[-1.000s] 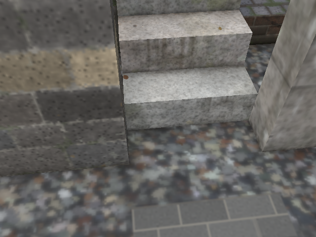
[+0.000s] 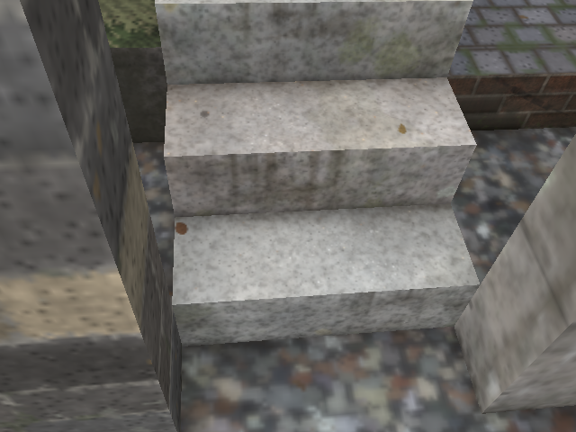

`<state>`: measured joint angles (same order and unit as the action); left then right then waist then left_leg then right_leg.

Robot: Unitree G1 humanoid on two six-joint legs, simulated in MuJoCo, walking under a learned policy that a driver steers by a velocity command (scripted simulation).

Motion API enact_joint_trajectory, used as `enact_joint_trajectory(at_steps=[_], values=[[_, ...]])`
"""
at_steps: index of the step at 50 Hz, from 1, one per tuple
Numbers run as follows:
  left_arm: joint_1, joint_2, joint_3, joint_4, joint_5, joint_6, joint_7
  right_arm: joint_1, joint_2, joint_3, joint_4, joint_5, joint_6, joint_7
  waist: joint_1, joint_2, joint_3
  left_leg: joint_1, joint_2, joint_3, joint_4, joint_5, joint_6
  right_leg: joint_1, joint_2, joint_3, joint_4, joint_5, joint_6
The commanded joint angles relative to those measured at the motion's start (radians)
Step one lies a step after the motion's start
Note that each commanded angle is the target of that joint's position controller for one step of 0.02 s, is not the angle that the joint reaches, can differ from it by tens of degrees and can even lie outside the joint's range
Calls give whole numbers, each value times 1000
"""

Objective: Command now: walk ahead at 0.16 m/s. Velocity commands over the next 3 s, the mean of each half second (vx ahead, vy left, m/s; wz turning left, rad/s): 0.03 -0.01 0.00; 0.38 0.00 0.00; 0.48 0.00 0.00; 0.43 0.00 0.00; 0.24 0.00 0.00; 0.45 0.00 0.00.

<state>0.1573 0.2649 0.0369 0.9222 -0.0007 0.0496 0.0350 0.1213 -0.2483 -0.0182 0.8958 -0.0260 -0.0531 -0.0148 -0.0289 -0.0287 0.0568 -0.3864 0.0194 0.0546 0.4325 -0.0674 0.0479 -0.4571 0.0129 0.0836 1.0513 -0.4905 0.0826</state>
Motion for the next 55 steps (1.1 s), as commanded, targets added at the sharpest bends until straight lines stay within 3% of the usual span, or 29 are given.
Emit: enact_joint_trajectory(at_steps=[1, 2, 5, 7, 8, 9, 10, 12, 15, 17, 18, 21, 22, 24, 27, 29, 31, 32, 33, 34, 35, 37, 42, 45, 47, 49, 51, 53, 55], values=[[235, -19, -7, 24, 45, 25, -19, 88, -75, -19, 10, 5, 8, 8, 52, 203, -177, 12, 183, -162, -237, -234, 165, 180, -8, -96, -204, 75, -14], [129, 18, 17, -8, 0, 22, -6, -35, -168, -43, -29, 2, 9, -8, 45, 250, -104, 4, 205, -181, -216, -189, 155, 149, -30, -64, -240, 127, -12], [117, 52, 28, -9, 9, 3, -2, -33, -177, -48, -14, 7, 9, -27, 51, 203, -137, 21, 224, -211, -195, -264, 135, 230, -19, -99, -427, 226, -39], [131, 68, 38, 3, 11, 3, -7, -7, -160, -44, 6, 16, 14, -30, 61, 196, -112, -15, 199, -210, -188, -421, 68, 285, -16, -111, -549, 264, -93], [128, 95, 41, -5, 23, 1, -6, 29, -136, -37, 20, 10, 12, -27, 54, 134, -89, -38, 157, -173, -130, -449, 10, 289, -82, -34, -649, 287, -133], [121, 151, 49, -16, 25, 2, -1, 69, -105, -34, 20, -11, 9, -22, 3, -39, -102, -57, 56, -58, 38, -407, -48, 284, -199, 94, -710, 307, -188], [66, 130, 38, -23, 26, -9, -14, 23, -75, -34, 7, -6, 10, -26, 6, -213, -72, 14, -13, -8, 114, -347, -73, 94, -237, 175, -824, 124, -253], [-42, 68, 20, -48, 37, -49, -17, 20, -94, -44, 43, -6, 13, -28, -8, -166, -44, 93, -8, -60, 244, -257, -67, 32, -202, 130, -845, 109, -235], [-43, 39, 1, -26, 13, -79, -18, 66, -71, -40, 90, -13, 9, -21, -33, -123, -48, 130, 22, -79, 104, -142, -65, 130, -156, 44, -741, 382, -179], [41, 47, 1, 2, 11, -82, -22, 64, -108, -43, 99, -9, 0, -14, 5, -69, -77, 205, 64, -112, -6, 21, -60, 187, -122, 32, -698, 364, -128], [106, 48, 3, 18, 8, -88, -22, 46, -151, -49, 106, 11, 4, -18, 56, -17, -77, 237, 72, -112, 22, 64, -41, 168, -92, 16, -700, 389, -118], [61, 52, 6, 23, -3, -75, -7, 57, -83, -33, 145, 4, 12, -10, 29, 33, -60, 161, 38, -91, -18, -64, -49, 222, -71, -32, -683, 330, -124], [126, 70, 12, 42, 22, -61, -15, 134, -26, -21, 163, 5, 28, 1, 34, 23, -128, 147, 4, -78, 3, -352, -31, 279, -94, 52, -735, -17, -162], [124, 119, 30, 37, 20, -43, -19, 63, -33, -26, 129, -10, 44, 11, 57, -63, 22, -11, -52, -3, 127, -427, -23, 247, -185, 205, -879, -329, -217], [152, 96, 33, 62, 23, -55, -16, 26, -27, -29, 90, -16, 24, 21, 66, -121, 87, -104, -10, -12, 263, -357, 9, 286, -286, 310, -960, -225, -283], [125, 88, 33, 68, 24, -76, -17, 70, -6, -27, 93, -3, 2, 23, 38, -113, 87, -45, -5, 2, 191, -341, 24, 295, -256, 234, -929, -126, -288], [19, 76, 36, 42, 7, -84, -23, 222, 34, -23, 159, 0, -23, 0, -44, -58, 58, 225, -46, 44, -15, -187, 38, 167, -177, 128, -830, -72, -250], [-15, 49, 30, 26, 6, -90, -23, 318, 7, -33, 198, -3, -35, -8, -77, -5, 28, 388, -17, -22, -67, -186, 39, 65, -133, 80, -724, -54, -226], [-57, -9, 12, -6, 7, -101, -28, 413, -78, -52, 214, -20, -42, -21, -113, 164, 1, 474, 185, -302, -253, -417, 63, -34, -44, -47, -460, 4, -184], [-54, -52, 0, -23, 28, -105, -37, 492, -161, -71, 232, -1, -37, -19, -106, 290, 34, 522, 356, -631, -416, -722, 132, -224, 45, -135, -297, -21, -172], [-17, 5, 14, -14, 49, -111, -48, 448, -160, -76, 241, -5, -22, -16, -63, 264, 102, 441, 374, -684, -400, -760, 199, -253, -3, -50, -152, -23, -195], [-8, 8, 16, 16, 37, -123, -61, 320, -53, -50, 194, 2, -33, -10, -1, 124, 98, 432, 286, -483, -384, -536, 152, -257, -57, -24, -88, 121, -193], [-67, -43, 5, 7, 43, -111, -71, 385, 4, -23, 236, 20, -72, -15, 9, 85, 34, 425, 179, -197, -349, -50, 129, -228, -83, -108, -89, 308, -106], [-184, -33, 0, -41, 37, -105, -67, 399, -16, -23, 244, 26, -81, -20, -4, 128, 67, 364, 176, -163, -367, 12, 148, -217, -86, -134, -208, 377, -71], [-224, -32, -7, -68, 22, -103, -66, 410, -32, -28, 240, 16, -90, -24, -7, 124, 65, 377, 201, -152, -345, 112, 143, -195, -80, -136, -272, 424, -90], [-214, -53, -16, -78, 37, -87, -62, 423, -20, -22, 243, 19, -91, -29, 12, 118, 52, 435, 232, -134, -273, 253, 130, -201, -91, -126, -308, 409, -123], [-217, -42, -13, -80, 19, -93, -56, 399, -37, -29, 221, 12, -85, -31, 5, 135, 48, 416, 224, -108, -250, 271, 115, -113, -71, -139, -370, 392, -149], [-180, -45, -8, -69, 34, -102, -33, 354, -50, -32, 200, 16, -79, -28, 29, 136, 30, 401, 214, -83, -157, 496, 99, 11, -32, -171, -422, 355, -183], [11, -12, 15, -9, 42, -117, -16, 337, -81, -44, 190, 40, -73, -24, 105, 81, -69, 395, 166, -36, 139, 745, 78, 236, 40, -232, -537, 399, -208]])
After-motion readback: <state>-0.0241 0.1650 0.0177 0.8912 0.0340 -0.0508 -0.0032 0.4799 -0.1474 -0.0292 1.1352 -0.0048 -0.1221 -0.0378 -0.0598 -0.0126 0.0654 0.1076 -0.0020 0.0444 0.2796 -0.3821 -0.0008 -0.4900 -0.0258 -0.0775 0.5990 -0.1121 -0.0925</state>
